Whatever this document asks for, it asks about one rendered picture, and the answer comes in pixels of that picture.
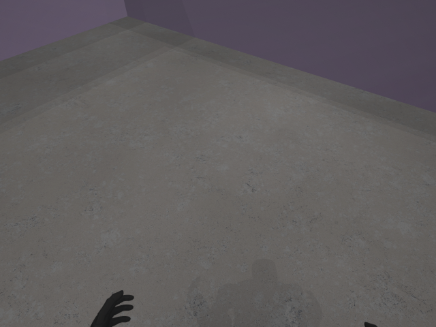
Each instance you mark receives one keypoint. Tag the robot left hand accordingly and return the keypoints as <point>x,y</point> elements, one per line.
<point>105,316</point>

